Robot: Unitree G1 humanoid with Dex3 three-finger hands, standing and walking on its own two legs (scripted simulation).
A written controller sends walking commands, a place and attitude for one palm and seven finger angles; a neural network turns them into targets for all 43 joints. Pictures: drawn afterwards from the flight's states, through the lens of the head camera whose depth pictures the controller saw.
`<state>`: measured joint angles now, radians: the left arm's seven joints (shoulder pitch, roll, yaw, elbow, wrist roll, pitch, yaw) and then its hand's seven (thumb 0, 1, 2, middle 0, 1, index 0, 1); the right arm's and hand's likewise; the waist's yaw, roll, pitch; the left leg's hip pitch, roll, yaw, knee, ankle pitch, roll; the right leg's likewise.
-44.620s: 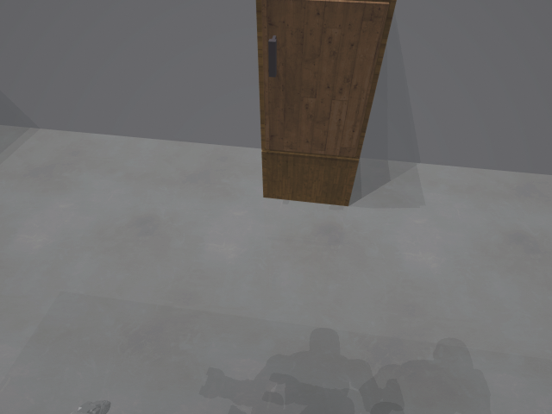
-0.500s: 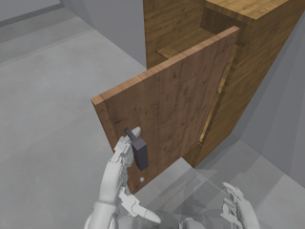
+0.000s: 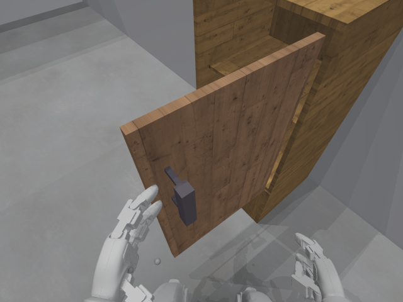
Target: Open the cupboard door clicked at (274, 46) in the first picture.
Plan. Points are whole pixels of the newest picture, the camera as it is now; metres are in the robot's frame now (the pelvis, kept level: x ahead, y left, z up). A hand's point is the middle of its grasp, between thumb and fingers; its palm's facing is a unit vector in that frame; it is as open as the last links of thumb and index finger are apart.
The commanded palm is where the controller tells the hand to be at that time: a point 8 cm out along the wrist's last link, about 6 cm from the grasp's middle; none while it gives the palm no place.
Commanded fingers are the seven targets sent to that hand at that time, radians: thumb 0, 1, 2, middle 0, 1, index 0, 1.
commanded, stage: slide the hand sideways off the handle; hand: left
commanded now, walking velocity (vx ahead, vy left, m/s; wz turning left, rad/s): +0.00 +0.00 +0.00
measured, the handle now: (179, 196) +0.29 +0.06 +0.08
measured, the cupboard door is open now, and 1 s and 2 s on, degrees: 87 86 86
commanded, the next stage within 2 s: draw the hand back to the body in 0.34 s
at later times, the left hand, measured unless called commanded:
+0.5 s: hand (131, 272) +0.17 +0.12 +0.08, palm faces -0.09 -1.00 +0.01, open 16.3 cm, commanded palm +0.14 +0.18 +0.09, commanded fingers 0.00 -0.50 0.30 -0.15 -0.30 -0.15 -0.30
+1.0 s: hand (75, 250) +0.18 +0.18 +0.14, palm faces -0.01 -0.99 -0.17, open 16.0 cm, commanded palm +0.14 +0.24 +0.17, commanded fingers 0.00 -0.19 0.44 -0.16 -0.30 -0.16 -0.30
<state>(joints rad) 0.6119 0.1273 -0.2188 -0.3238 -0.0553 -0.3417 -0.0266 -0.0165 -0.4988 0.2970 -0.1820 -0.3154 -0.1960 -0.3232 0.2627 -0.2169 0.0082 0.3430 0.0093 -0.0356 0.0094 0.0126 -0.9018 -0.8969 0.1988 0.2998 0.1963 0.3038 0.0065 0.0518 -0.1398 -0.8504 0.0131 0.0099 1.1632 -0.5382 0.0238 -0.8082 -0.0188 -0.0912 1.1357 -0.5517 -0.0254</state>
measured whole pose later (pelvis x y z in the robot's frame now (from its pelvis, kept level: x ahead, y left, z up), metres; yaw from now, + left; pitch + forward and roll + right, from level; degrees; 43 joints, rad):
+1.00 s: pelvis +0.01 +0.01 +0.04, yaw +0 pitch +7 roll -3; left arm 0.67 0.29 0.09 -0.47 -0.19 -0.13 -0.14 -0.02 -0.43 0.32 -0.16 -0.30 -0.15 -0.30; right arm 0.30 -0.23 0.03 0.40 0.06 -0.07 -0.08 0.01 -0.90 -0.90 0.20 0.30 0.20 0.30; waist 0.03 0.06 -0.15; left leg -0.61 0.02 0.00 0.98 -0.48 0.03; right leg -0.55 0.00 -0.09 0.91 -0.47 -0.01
